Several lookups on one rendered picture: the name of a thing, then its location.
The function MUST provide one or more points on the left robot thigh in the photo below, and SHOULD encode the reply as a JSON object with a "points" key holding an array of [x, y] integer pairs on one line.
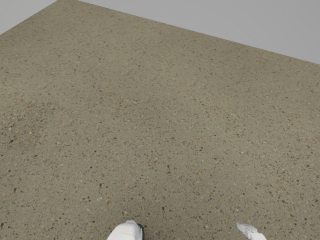
{"points": [[126, 231]]}

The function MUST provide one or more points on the robot left shin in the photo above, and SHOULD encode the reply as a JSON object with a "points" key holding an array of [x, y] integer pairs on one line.
{"points": [[130, 221]]}

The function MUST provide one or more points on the right robot hand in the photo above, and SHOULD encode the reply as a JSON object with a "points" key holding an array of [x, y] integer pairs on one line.
{"points": [[250, 231]]}

